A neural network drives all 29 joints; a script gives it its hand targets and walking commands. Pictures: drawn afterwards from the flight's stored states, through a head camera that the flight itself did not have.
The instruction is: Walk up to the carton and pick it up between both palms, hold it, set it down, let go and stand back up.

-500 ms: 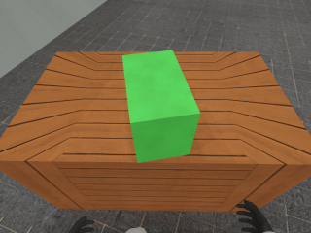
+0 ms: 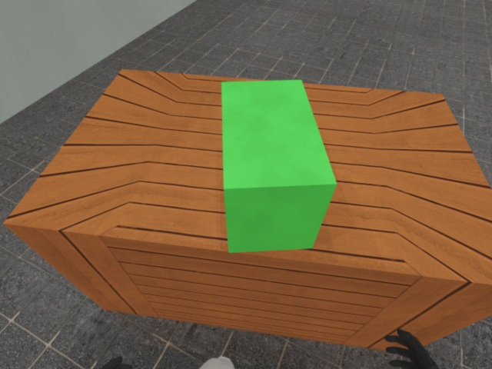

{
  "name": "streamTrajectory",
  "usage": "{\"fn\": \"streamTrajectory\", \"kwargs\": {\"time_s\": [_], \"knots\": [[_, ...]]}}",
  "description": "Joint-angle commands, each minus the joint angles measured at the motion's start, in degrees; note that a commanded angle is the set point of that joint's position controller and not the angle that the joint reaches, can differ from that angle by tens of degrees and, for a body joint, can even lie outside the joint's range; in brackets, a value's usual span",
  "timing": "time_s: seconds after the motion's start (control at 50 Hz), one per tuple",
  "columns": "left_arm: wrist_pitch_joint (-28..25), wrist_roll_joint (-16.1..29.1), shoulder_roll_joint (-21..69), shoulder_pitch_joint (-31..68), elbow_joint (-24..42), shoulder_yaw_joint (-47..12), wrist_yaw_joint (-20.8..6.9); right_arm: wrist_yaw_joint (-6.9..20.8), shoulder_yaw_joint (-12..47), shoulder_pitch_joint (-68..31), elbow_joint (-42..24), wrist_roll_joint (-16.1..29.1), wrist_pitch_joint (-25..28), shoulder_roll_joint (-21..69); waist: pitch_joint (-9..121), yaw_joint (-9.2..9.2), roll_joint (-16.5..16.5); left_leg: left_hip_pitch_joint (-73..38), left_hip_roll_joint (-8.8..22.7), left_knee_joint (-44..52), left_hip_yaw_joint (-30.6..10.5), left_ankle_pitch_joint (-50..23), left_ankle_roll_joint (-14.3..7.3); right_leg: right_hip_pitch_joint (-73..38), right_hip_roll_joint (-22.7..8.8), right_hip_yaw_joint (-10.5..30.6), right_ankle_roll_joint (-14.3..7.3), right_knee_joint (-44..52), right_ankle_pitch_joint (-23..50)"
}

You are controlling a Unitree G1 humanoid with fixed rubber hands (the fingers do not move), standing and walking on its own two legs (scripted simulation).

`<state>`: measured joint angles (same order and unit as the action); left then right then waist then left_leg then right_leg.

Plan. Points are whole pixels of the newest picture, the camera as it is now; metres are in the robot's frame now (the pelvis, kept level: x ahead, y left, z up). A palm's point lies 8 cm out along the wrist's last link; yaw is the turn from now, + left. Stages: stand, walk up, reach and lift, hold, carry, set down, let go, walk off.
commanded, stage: walk up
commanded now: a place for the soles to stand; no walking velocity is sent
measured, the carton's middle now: (266, 163) +0.52 -0.01 +0.00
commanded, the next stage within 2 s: reach and lift in 1.80 s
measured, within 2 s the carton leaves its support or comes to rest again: neither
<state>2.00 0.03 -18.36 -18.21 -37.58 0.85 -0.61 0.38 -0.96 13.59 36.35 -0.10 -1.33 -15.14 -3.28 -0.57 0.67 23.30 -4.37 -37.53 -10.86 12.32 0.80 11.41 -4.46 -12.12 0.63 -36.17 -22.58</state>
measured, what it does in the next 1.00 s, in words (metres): walks ahead: right foot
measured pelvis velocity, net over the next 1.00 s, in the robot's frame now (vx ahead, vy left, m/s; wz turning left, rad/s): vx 0.09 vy -0.08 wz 0.23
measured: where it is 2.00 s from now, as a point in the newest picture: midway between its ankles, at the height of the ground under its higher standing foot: outside the picture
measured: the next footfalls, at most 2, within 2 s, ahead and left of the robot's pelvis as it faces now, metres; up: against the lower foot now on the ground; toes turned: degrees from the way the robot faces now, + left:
right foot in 0.48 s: +0.15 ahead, -0.19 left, +0.00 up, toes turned +12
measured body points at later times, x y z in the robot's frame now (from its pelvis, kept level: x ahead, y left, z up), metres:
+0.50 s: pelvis +0.06 -0.06 -0.02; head +0.09 -0.03 +0.43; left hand +0.13 +0.23 -0.14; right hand +0.19 -0.32 -0.11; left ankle +0.09 +0.12 -0.72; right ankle +0.12 -0.19 -0.73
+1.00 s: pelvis +0.09 -0.08 +0.01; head +0.10 -0.08 +0.46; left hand +0.12 +0.21 -0.09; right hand +0.26 -0.30 -0.11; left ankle +0.07 +0.05 -0.72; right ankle +0.12 -0.19 -0.72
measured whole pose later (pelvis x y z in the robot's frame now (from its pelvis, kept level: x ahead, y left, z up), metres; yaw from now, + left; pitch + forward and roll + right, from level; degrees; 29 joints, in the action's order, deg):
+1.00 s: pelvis +0.09 -0.08 +0.01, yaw +13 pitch -2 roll +0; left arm 0.3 0.3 -17.3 -18.9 -35.8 0.6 0.0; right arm 0.9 -0.8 13.5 40.4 -0.9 -2.2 -15.1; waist -2.8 0.1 -0.3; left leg 15.7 -0.8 -34.9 -2.6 17.4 0.5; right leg 14.8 -4.2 -6.2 0.6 -35.4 -18.6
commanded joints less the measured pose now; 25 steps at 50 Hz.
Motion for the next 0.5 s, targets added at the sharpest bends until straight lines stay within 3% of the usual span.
{"fn": "streamTrajectory", "kwargs": {"time_s": [0.0,0.02,0.04,0.06,0.08,0.1,0.12,0.14,0.16,0.18,0.2,0.22,0.24,0.26,0.3,0.32,0.36,0.4,0.42,0.44,0.46,0.48], "knots": [[-1.05,-3.31,-10.90,-2.36,5.92,4.42,-0.42,-1.18,-4.48,7.28,-4.72,-1.74,1.65,-10.04,5.32,0.22,2.25,-2.40,3.51,3.73,-6.94,17.99,-5.54,0.98,-5.03,7.87,-6.97,6.92,-17.69],[-0.62,-3.74,-10.40,-4.00,6.04,4.71,-0.65,-1.61,-5.21,7.51,-4.86,-1.90,1.57,-11.33,2.43,-0.83,1.15,1.65,3.61,3.21,-8.69,25.71,-5.60,2.35,-5.70,11.17,-8.20,8.11,-25.11],[-0.39,-3.48,-10.39,-4.65,5.76,4.90,-0.85,-1.79,-5.31,4.92,-6.36,-1.75,1.56,-10.65,-2.02,-2.31,1.84,7.70,2.91,0.96,-6.22,25.96,-4.60,2.44,-7.81,13.58,-9.19,11.32,-27.79],[-0.37,-2.96,-10.13,-5.38,4.91,4.75,-0.83,-1.78,-4.94,1.38,-8.12,-1.31,1.83,-8.69,-6.61,-4.23,3.38,13.58,1.02,-4.74,0.09,19.42,-3.11,0.68,-11.27,16.50,-11.04,16.72,-26.92],[-0.53,-2.79,-10.48,-4.61,4.10,4.60,-0.57,-1.61,-4.47,0.25,-9.00,-0.56,2.24,-7.20,-10.12,-4.43,4.44,17.76,0.13,-8.80,7.57,12.77,-1.81,-1.55,-15.93,18.50,-12.77,21.38,-24.97],[-0.78,-3.15,-10.66,-3.09,3.80,4.51,-0.34,-1.35,-4.43,1.46,-9.09,-0.84,2.61,-6.65,-9.95,-3.81,3.16,16.25,2.94,-8.45,8.87,11.82,-1.93,-1.66,-18.53,17.46,-13.68,20.80,-19.99],[-1.00,-3.22,-10.91,-2.17,3.76,4.24,-0.45,-1.24,-4.82,2.87,-8.97,-1.06,2.97,-6.51,-7.89,-2.75,2.98,9.95,3.95,-5.77,8.54,10.38,-2.36,1.62,-17.79,14.46,-13.04,18.18,-15.60],[-0.96,-3.15,-10.28,-1.19,3.80,3.77,-0.69,-1.22,-5.39,4.01,-9.18,-1.16,3.40,-6.85,-6.79,-1.70,1.96,2.49,2.92,-2.88,7.83,8.76,-3.18,6.22,-15.38,9.95,-11.08,14.23,-11.92],[-0.58,-3.05,-9.80,-0.12,3.84,3.41,-0.82,-1.35,-5.76,7.33,-8.49,-1.33,3.84,-7.15,-4.55,0.43,1.73,-3.99,2.43,-0.08,4.25,8.30,-4.38,9.58,-11.34,5.28,-8.39,8.47,-9.05],[-0.13,-2.86,-8.82,0.46,4.61,3.13,-1.01,-1.71,-6.71,11.26,-7.80,-2.00,4.06,-10.07,-3.09,2.34,-4.09,-9.09,6.04,4.90,-7.39,13.39,-7.11,14.99,-6.58,2.11,-5.67,-3.15,-6.78],[0.41,-2.70,-7.29,-1.54,5.93,2.80,-1.09,-2.30,-8.29,15.95,-6.73,-2.71,3.79,-14.89,0.87,3.83,-14.63,-15.03,14.50,13.47,-28.91,18.44,-13.50,20.51,1.28,1.37,-2.79,-20.65,-12.04],[1.01,-3.25,-8.52,-0.62,7.18,3.14,-1.06,-3.10,-8.47,20.71,-5.19,-2.76,3.26,-16.23,2.88,5.24,-14.73,-19.41,19.95,17.09,-43.05,13.76,-18.17,26.27,3.50,8.94,-1.36,-28.39,-18.46],[1.26,-3.06,-9.06,0.41,7.43,3.25,-0.85,-4.06,-8.00,19.80,-5.38,-2.88,3.06,-16.02,2.62,4.96,-10.85,-20.55,22.38,16.78,-43.27,9.97,-19.58,29.45,1.00,12.62,-0.73,-33.72,-16.20],[1.12,-2.96,-8.65,-0.48,6.89,3.19,-0.48,-4.83,-7.52,16.78,-5.84,-3.59,2.71,-15.11,2.41,3.86,-9.85,-19.59,21.97,14.68,-37.43,6.56,-19.49,29.70,-0.19,13.88,-0.55,-37.13,-12.63],[0.76,-3.11,-7.91,-1.19,6.83,3.17,-0.11,-5.08,-6.03,11.77,-6.91,-4.18,2.47,-12.03,1.68,2.24,-8.96,-13.33,18.97,12.84,-28.56,4.23,-16.98,26.24,-1.17,15.48,0.00,-35.78,-9.48],[0.77,-2.94,-7.48,-2.47,6.65,3.19,-0.17,-4.69,-5.48,8.59,-7.19,-4.00,2.35,-10.81,1.85,0.90,-10.82,-8.42,17.08,12.95,-24.01,4.26,-15.38,22.12,-1.47,16.00,0.35,-32.34,-8.69],[0.86,-1.69,-5.92,-4.15,5.78,2.76,-0.52,-4.01,-4.94,4.06,-8.03,-3.55,2.31,-10.08,1.20,-0.48,-13.21,-1.19,12.84,11.17,-15.29,-2.83,-12.62,14.29,-1.22,14.57,0.51,-23.05,-5.78],[0.63,-1.32,-4.57,-7.27,4.78,2.70,-0.41,-3.13,-4.83,1.34,-8.92,-3.27,1.63,-10.80,3.38,-1.67,-15.67,3.90,10.88,6.98,-11.28,-4.90,-10.93,4.70,0.42,10.68,-0.09,-12.27,-3.42],[0.10,-1.19,-5.05,-8.87,4.11,3.07,-0.32,-2.68,-4.54,-0.02,-8.67,-2.73,0.98,-11.10,5.66,-2.80,-13.85,5.60,8.98,2.95,-8.33,-4.43,-9.18,-0.99,2.49,8.13,-0.52,-6.01,3.93],[-0.50,-1.46,-5.72,-10.29,3.55,3.53,-0.12,-2.18,-3.97,0.19,-8.48,-2.09,0.48,-10.45,6.24,-3.85,-9.78,9.53,7.44,-0.56,-7.53,-0.01,-7.40,-6.32,4.36,6.32,-1.04,0.75,8.43],[-1.16,-2.00,-7.60,-8.84,4.13,3.89,0.26,-1.76,-3.15,2.40,-8.61,-1.24,0.48,-8.03,5.80,-3.76,-4.32,13.03,5.19,-5.24,-5.39,3.27,-4.65,-8.89,0.96,11.78,-2.31,3.01,10.37],[-1.81,-2.30,-12.18,-7.09,5.56,4.52,0.56,-1.78,-2.02,5.26,-8.86,-0.28,0.39,-4.58,7.14,-2.27,7.31,12.76,-0.95,-16.03,1.56,14.31,-0.35,-3.31,-12.17,29.07,-7.59,10.33,5.39]]}}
